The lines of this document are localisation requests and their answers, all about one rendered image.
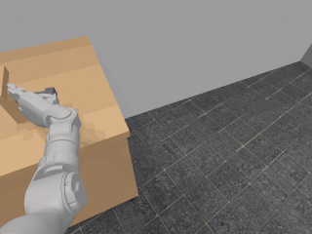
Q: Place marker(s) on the robot left upper arm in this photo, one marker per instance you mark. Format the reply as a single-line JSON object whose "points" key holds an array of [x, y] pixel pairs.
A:
{"points": [[51, 204]]}

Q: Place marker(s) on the counter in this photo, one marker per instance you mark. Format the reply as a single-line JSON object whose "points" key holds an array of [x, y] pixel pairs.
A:
{"points": [[72, 68]]}

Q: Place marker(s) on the tap lever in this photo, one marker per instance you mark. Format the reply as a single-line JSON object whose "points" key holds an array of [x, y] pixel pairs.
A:
{"points": [[50, 91]]}

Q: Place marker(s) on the robot left hand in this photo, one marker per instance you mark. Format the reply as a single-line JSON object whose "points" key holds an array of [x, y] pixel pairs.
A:
{"points": [[32, 106]]}

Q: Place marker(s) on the left robot forearm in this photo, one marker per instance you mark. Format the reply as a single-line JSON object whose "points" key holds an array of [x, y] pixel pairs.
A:
{"points": [[62, 143]]}

